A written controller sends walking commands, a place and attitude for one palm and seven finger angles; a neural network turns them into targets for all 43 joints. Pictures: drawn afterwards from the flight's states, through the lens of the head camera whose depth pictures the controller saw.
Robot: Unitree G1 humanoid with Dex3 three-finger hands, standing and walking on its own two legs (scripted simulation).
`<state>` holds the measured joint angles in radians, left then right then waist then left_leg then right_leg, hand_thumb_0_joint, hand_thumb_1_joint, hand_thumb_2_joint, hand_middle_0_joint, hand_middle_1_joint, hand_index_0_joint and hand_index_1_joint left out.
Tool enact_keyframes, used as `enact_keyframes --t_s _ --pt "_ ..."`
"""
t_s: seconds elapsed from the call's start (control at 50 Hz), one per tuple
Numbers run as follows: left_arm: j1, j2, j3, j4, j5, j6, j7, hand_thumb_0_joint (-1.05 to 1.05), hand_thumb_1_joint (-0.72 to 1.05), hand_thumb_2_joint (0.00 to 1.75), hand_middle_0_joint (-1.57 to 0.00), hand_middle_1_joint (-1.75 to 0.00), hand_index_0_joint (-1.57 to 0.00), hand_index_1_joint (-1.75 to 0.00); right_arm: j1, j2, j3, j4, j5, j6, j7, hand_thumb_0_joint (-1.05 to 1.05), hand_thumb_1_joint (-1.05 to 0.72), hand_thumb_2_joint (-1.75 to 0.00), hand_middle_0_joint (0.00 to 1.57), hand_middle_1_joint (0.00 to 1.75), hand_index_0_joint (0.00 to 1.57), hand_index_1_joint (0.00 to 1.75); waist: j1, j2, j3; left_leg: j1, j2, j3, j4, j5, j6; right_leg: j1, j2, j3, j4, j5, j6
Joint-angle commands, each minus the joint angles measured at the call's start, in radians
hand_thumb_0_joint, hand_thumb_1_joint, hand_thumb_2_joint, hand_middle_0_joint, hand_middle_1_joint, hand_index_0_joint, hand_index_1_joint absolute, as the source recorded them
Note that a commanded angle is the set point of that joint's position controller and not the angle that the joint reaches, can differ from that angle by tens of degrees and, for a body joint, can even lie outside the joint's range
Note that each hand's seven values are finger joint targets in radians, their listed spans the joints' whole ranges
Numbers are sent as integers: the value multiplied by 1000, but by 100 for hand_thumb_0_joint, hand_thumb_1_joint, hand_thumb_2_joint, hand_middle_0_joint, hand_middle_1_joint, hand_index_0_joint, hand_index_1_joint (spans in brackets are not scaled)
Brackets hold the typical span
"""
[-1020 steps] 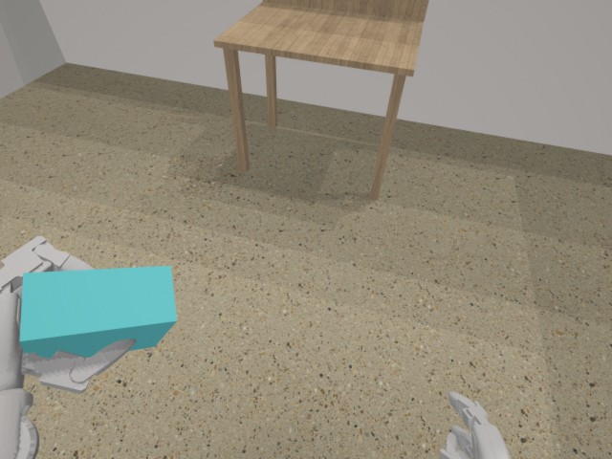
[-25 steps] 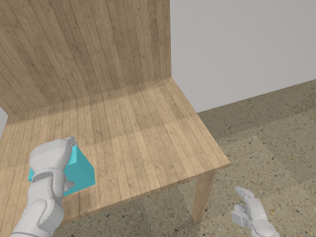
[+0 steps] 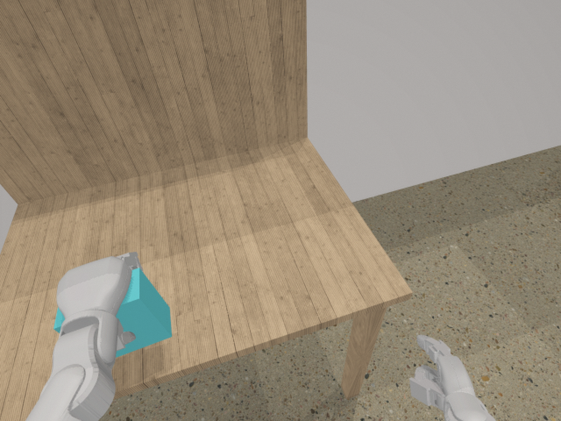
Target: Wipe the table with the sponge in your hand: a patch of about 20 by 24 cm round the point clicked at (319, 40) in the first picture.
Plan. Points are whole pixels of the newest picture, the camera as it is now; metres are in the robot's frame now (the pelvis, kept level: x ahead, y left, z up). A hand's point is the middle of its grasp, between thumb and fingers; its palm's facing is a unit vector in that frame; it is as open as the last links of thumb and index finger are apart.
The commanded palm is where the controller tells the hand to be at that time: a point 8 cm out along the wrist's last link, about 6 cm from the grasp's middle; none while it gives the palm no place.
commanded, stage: move the sponge above the wiping area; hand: left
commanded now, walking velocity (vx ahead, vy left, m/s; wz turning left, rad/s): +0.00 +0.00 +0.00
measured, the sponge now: (125, 322) +0.23 +0.29 +0.00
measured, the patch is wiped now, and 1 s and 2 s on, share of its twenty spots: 0.00 0.00 0.00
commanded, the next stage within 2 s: lower the sponge onto the table in 1.08 s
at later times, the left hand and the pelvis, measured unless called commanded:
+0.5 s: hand (121, 308) +0.24 +0.29 +0.03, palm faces -0.04 -0.10 -0.99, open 9.4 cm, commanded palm +0.22 +0.28 +0.09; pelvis -0.01 +0.00 +0.00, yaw +0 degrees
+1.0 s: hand (124, 310) +0.24 +0.28 +0.03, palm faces -0.04 -0.11 -0.99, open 9.4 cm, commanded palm +0.21 +0.28 +0.09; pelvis +0.00 +0.00 +0.00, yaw +0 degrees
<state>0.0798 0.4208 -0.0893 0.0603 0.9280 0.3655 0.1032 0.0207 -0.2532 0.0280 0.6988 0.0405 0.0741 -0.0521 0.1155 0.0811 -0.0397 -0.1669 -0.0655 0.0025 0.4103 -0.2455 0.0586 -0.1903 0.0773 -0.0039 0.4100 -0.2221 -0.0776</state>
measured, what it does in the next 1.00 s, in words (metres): stands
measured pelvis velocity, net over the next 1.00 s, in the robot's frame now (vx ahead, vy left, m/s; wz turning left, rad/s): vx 0.00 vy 0.00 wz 0.00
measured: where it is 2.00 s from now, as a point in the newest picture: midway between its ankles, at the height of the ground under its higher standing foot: outside the picture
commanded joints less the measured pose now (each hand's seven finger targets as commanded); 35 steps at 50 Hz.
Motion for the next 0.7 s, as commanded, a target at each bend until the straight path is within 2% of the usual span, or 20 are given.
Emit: enact_keyframes --t_s 0.0,0.08,0.1,0.18,0.2,0.26,0.28,0.3,0.32,0.34,0.36,0.38,0.42,0.52,0.54,0.56,0.58,0.62,0.66,0.68 --pt "-234 212 128 -164 32 -5 48 0 10 130 -120 -160 -120 -160 -196 -107 -37 -164 3 -51 -13 0 -90 -90 20 30 20 30 2 -47 -198 3 19 -112 -29 268 -18 124 -53 160 -39 244 -18" --pt "-290 210 120 -161 38 -14 58 0 10 130 -120 -160 -120 -160 -201 -105 -38 -161 8 -55 -12 0 -90 -90 20 30 20 30 -7 -14 -174 7 25 -129 -39 235 -26 80 -45 169 -47 167 -24" --pt "-313 174 80 -163 41 -19 57 0 10 130 -120 -160 -120 -160 -195 -103 -39 -165 7 -59 -14 0 -90 -90 20 30 20 30 -9 -7 -190 16 25 -120 -34 238 -23 82 -47 145 -46 172 -22" --pt "-306 190 107 -133 47 -24 69 0 10 130 -120 -160 -120 -160 -192 -105 -44 -156 7 -61 -10 0 -90 -90 20 30 20 30 -4 -32 -188 10 29 -129 -39 241 -31 75 -43 163 -43 165 -24" --pt "-295 160 76 -126 47 -22 70 0 10 130 -120 -160 -120 -160 -187 -103 -43 -163 6 -61 -10 0 -90 -90 20 30 20 30 -2 -18 -193 9 29 -126 -39 238 -29 81 -45 139 -41 162 -22" --pt "-309 171 83 -89 53 -20 79 0 10 130 -120 -160 -120 -160 -184 -105 -45 -156 7 -58 -9 0 -90 -90 20 30 20 30 -5 -53 -191 -8 26 -116 -39 228 -27 85 -51 153 -45 169 -20" --pt "-302 223 144 -101 50 -22 87 0 10 130 -120 -160 -120 -160 -190 -109 -47 -153 9 -58 -10 0 -90 -90 20 30 20 30 4 -43 -202 -4 29 -126 -44 222 -29 92 -44 166 -40 154 -24" --pt "-281 186 107 -98 50 -18 87 0 10 130 -120 -160 -120 -160 -190 -106 -43 -163 7 -58 -10 0 -90 -90 20 30 20 30 9 -34 -210 -11 23 -118 -41 232 -26 112 -48 146 -36 173 -22" --pt "-292 168 92 -99 51 -19 89 0 10 130 -120 -160 -120 -160 -189 -102 -44 -161 9 -60 -8 0 -90 -90 20 30 20 30 -2 -52 -202 -9 25 -114 -37 245 -26 102 -51 154 -36 200 -22" --pt "-260 193 116 -69 52 -11 91 0 10 130 -120 -160 -120 -160 -187 -108 -46 -155 8 -56 -7 0 -90 -90 20 30 20 30 9 -51 -199 -16 24 -116 -37 243 -26 106 -52 156 -38 202 -22" --pt "-281 185 105 -74 51 -9 91 0 10 130 -120 -160 -120 -160 -185 -109 -46 -154 9 -53 -8 0 -90 -90 20 30 20 30 -1 -50 -202 -19 24 -111 -37 242 -26 108 -54 159 -37 208 -20" --pt "-280 211 139 -80 45 -9 96 0 10 130 -120 -160 -120 -160 -191 -111 -47 -151 10 -54 -7 0 -90 -90 20 30 20 30 2 -47 -195 -18 24 -119 -39 234 -27 102 -46 173 -38 191 -24" --pt "-300 156 75 -91 46 -10 91 0 10 130 -120 -160 -120 -160 -191 -105 -46 -161 13 -57 -7 0 -90 -90 20 30 20 30 -9 -27 -186 -11 26 -119 -37 230 -26 82 -50 148 -40 177 -21" --pt "-361 144 52 -75 49 -32 92 0 10 130 -120 -160 -120 -160 -173 -103 -50 -158 12 -68 -12 0 -90 -90 20 30 20 30 -19 -41 -201 6 30 -120 -30 212 -20 61 -48 140 -43 149 -18" --pt "-354 175 78 -64 57 -36 95 0 10 130 -120 -160 -120 -160 -173 -108 -52 -150 10 -67 -13 0 -90 -90 20 30 20 30 -11 -28 -208 7 27 -123 -30 219 -21 69 -47 146 -43 156 -21" --pt "-369 157 58 -78 62 -42 99 0 10 130 -120 -160 -120 -160 -173 -104 -51 -153 9 -68 -11 0 -90 -90 20 30 20 30 -16 -18 -211 10 27 -121 -29 230 -25 71 -49 145 -39 168 -21" --pt "-371 181 93 -92 56 -47 104 0 10 130 -120 -160 -120 -160 -175 -104 -51 -155 10 -71 -12 0 -90 -90 20 30 20 30 -8 -20 -214 13 31 -135 -34 226 -28 69 -42 153 -35 149 -24" --pt "-334 167 82 -87 64 -46 113 0 10 130 -120 -160 -120 -160 -172 -101 -52 -155 8 -71 -7 0 -90 -90 20 30 20 30 -2 -6 -220 12 29 -125 -30 259 -32 87 -47 140 -30 188 -25" --pt "-301 169 88 -70 59 -30 117 0 10 130 -120 -160 -120 -160 -175 -105 -53 -154 9 -66 -3 0 -90 -90 20 30 20 30 1 -28 -216 2 27 -121 -31 271 -32 101 -51 145 -31 222 -24" --pt "-308 202 127 -59 52 -19 116 0 10 130 -120 -160 -120 -160 -185 -111 -50 -146 12 -59 -4 0 -90 -90 20 30 20 30 2 -43 -195 -6 27 -128 -37 254 -34 94 -43 163 -35 197 -27"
